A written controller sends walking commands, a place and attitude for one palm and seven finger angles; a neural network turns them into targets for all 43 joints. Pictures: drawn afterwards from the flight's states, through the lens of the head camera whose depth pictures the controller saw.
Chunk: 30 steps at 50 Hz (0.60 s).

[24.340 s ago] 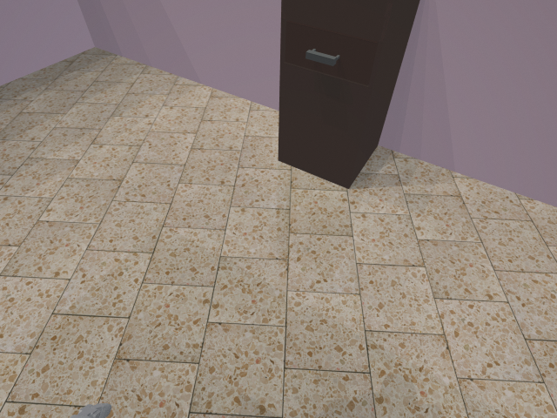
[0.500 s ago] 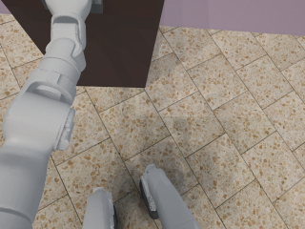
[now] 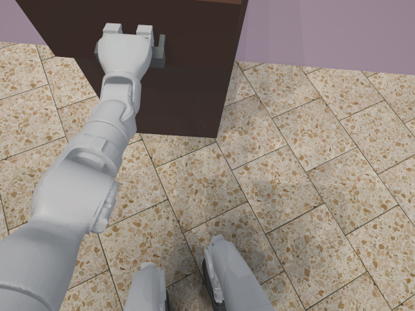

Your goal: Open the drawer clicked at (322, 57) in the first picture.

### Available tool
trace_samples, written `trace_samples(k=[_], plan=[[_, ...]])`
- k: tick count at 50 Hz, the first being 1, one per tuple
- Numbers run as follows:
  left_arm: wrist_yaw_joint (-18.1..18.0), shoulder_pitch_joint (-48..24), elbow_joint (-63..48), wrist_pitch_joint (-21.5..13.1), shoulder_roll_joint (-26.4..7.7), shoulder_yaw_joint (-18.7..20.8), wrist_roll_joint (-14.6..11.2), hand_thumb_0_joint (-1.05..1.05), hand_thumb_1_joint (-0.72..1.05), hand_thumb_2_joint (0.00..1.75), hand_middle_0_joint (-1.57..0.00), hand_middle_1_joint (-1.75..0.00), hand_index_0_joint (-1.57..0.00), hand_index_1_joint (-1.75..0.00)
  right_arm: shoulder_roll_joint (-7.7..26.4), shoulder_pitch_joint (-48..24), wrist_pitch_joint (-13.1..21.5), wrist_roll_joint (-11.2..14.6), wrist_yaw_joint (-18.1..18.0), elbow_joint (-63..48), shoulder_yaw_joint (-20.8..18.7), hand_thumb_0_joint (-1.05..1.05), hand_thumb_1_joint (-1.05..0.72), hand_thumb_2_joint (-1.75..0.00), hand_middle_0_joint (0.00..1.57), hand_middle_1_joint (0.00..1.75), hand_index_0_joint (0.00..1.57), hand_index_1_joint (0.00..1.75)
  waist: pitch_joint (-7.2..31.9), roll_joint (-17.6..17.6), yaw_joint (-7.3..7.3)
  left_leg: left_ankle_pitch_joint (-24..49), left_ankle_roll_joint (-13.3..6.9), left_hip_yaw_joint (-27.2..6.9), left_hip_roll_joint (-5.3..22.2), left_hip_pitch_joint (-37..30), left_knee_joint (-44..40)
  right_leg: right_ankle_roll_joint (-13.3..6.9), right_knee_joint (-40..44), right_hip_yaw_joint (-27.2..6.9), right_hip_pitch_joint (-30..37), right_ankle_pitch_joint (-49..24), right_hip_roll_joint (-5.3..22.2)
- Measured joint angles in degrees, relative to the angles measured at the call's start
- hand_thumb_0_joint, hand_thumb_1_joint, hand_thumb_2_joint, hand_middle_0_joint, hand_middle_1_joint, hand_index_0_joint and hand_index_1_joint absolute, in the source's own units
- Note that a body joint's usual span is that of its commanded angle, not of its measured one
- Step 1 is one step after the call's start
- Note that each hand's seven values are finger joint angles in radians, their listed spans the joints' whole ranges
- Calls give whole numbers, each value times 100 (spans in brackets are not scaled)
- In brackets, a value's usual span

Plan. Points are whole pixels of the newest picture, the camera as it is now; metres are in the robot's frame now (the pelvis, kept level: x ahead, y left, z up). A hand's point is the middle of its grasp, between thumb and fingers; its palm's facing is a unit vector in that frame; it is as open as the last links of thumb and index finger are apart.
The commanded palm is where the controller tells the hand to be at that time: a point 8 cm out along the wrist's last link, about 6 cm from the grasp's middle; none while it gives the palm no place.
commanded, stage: pull the drawer open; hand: left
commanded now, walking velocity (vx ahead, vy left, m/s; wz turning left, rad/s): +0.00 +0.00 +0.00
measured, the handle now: (132, 46) +0.62 +0.02 +0.03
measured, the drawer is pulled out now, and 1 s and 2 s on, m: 0.09 0.14 0.16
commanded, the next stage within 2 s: none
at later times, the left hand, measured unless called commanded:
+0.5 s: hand (128, 91) +0.53 +0.05 +0.01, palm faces -0.01 +0.03 -1.00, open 6.0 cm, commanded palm +0.50 +0.05 +0.04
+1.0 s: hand (127, 100) +0.51 +0.05 +0.01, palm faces +0.00 +0.02 -1.00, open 6.0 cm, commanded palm +0.48 +0.05 +0.04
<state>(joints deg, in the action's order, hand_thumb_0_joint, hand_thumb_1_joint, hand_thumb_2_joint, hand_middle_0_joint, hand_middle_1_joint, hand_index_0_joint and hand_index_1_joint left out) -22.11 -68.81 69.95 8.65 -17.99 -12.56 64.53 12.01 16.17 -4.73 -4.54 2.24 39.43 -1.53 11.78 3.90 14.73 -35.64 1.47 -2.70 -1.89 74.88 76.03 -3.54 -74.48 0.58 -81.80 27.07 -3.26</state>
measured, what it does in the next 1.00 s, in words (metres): stands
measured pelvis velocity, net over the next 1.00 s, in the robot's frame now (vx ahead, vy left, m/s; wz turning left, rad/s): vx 0.00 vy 0.01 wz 0.00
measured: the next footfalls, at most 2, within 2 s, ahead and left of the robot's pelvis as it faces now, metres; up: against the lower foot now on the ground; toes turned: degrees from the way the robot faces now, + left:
none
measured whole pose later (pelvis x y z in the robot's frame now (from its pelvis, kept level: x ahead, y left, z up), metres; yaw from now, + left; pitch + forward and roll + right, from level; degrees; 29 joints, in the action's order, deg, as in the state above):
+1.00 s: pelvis +0.00 +0.01 +0.01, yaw +0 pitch +30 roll +2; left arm -28.5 -58.3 67.2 7.7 -11.5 -14.7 64.5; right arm 12.1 14.8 -6.8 -3.9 1.8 39.9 -2.9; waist 12.6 2.8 10.7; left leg -34.4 0.8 -1.7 -2.8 68.8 72.8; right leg -2.5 -71.9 -0.7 -75.7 26.4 -2.4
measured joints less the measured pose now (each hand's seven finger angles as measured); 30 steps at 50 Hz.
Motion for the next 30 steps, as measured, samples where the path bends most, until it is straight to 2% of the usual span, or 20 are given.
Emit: trace_samples(k=[30], plan=[[-480, 562, 10, -8, 492, -180, -18, -2, 66, 82, -36, -135, -35, -135, 27, -64, -84, 38, -8, 84, -102, 1, -91, -90, 20, 30, 20, 30, 69, -69, -239, 128, -65, 65, -92, -280, -128, 103, 131, -81, 309, -100, 91]])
